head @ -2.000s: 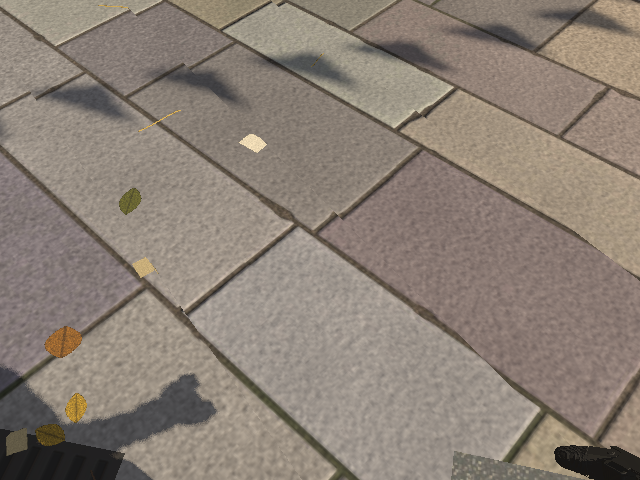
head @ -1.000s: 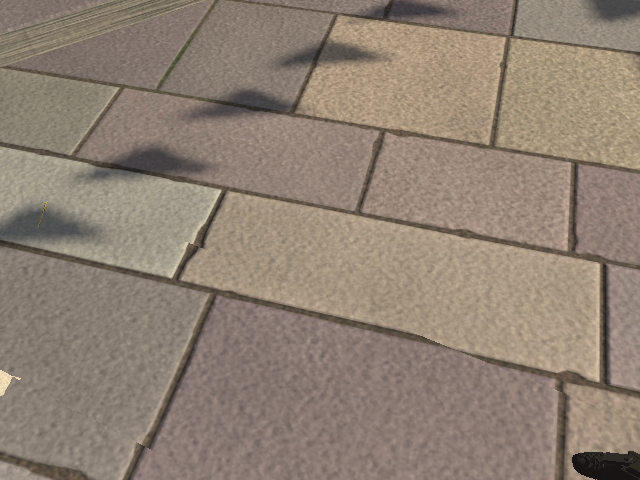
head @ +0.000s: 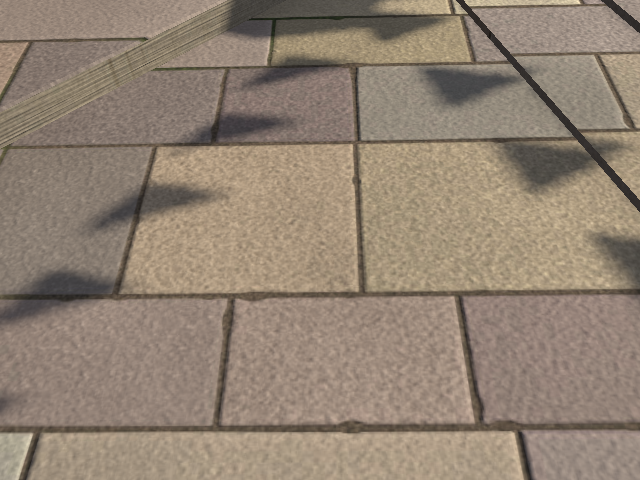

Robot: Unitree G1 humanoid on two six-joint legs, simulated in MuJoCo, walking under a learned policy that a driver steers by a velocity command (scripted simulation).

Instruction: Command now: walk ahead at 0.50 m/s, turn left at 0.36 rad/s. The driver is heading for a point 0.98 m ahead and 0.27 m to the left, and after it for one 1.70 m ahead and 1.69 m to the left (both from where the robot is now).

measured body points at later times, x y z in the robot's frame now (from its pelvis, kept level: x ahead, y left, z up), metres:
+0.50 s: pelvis +0.29 +0.03 +0.00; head +0.33 +0.04 +0.44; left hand +0.44 +0.33 -0.08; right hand +0.43 -0.23 -0.12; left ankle +0.26 +0.11 -0.74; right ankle +0.48 -0.10 -0.71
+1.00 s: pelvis +0.41 +0.03 -0.04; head +0.42 +0.05 +0.41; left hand +0.37 +0.32 -0.16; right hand +0.67 -0.13 -0.14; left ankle +0.35 +0.13 -0.78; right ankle +0.53 -0.05 -0.77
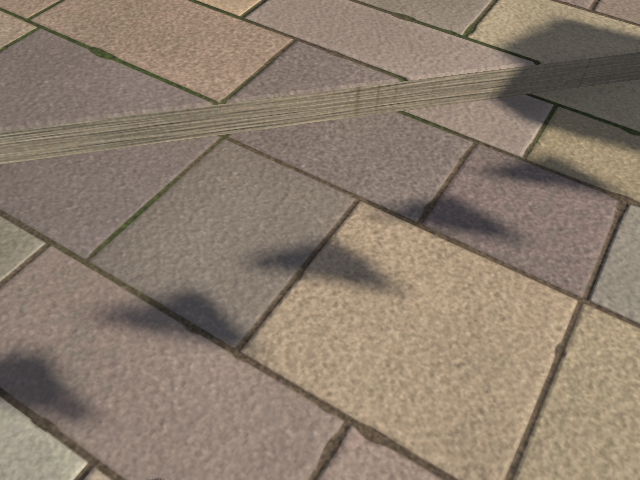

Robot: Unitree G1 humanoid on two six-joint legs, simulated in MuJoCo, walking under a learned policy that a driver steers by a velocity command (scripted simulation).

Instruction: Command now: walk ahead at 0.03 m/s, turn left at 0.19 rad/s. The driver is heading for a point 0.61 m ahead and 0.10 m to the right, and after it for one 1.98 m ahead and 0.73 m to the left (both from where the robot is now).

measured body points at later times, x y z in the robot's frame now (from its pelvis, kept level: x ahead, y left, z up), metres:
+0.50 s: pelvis +0.01 +0.01 +0.00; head +0.03 +0.01 +0.45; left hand +0.09 +0.29 -0.13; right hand +0.14 -0.26 -0.11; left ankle +0.01 +0.12 -0.73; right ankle +0.04 -0.13 -0.73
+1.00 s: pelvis -0.06 +0.01 +0.03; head -0.07 +0.03 +0.48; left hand +0.07 +0.27 -0.10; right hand -0.08 -0.26 -0.10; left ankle -0.14 +0.10 -0.70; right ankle +0.00 -0.13 -0.67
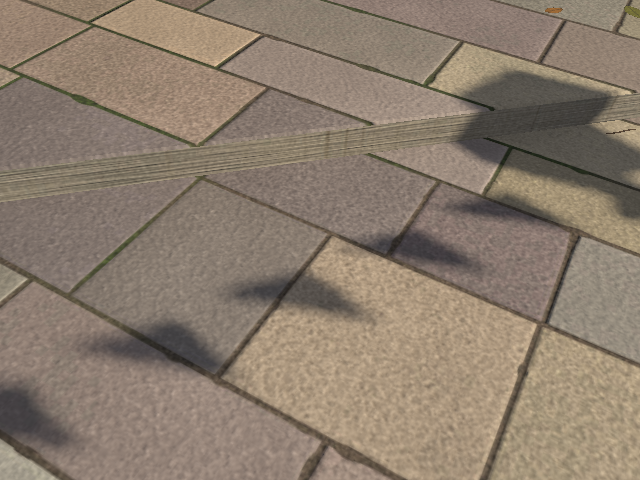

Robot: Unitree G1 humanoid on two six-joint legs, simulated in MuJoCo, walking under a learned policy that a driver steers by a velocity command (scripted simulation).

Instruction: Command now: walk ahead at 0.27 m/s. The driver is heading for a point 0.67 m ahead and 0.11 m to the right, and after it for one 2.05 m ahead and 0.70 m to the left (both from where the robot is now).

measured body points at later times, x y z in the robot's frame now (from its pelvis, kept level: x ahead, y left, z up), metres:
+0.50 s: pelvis +0.18 -0.10 -0.03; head +0.21 -0.10 +0.42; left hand +0.34 +0.15 -0.14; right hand +0.14 -0.37 -0.17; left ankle +0.01 +0.07 -0.66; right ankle +0.21 -0.20 -0.76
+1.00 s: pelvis +0.47 -0.09 -0.03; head +0.51 -0.08 +0.41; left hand +0.45 +0.18 -0.18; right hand +0.66 -0.33 -0.13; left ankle +0.57 -0.01 -0.76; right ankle +0.28 -0.21 -0.67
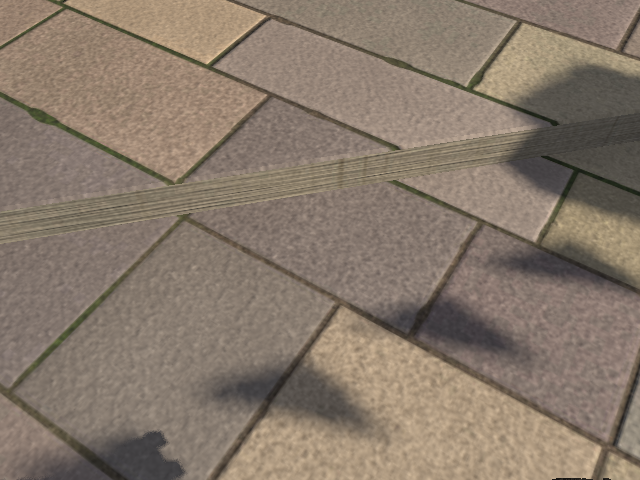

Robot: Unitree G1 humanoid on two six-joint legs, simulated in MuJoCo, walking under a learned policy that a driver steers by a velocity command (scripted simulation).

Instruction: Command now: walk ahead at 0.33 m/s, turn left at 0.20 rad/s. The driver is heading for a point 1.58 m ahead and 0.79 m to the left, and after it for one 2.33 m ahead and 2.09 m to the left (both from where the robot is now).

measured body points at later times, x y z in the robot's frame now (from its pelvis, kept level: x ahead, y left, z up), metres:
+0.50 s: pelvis +0.14 -0.04 +0.01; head +0.18 -0.05 +0.46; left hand +0.23 +0.26 -0.08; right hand +0.32 -0.31 -0.11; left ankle +0.08 +0.08 -0.65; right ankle +0.22 -0.14 -0.73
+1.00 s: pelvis +0.13 +0.01 +0.02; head +0.15 +0.06 +0.47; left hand +0.09 +0.33 -0.11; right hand +0.40 -0.16 -0.06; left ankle +0.10 +0.09 -0.73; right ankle +0.21 -0.13 -0.64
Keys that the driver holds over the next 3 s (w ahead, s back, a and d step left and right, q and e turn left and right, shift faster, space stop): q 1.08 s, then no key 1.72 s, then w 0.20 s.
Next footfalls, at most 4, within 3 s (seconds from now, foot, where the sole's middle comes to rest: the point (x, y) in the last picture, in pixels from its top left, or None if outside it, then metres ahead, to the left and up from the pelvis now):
0.36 right None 0.26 -0.13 -0.76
0.80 left None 0.13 0.11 -0.76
1.32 right None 0.26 -0.08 -0.76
1.58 left None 0.07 0.11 -0.76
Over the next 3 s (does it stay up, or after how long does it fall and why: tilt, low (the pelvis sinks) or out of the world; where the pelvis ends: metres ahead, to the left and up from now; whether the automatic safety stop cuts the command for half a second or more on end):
stays up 0.16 0.01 0.00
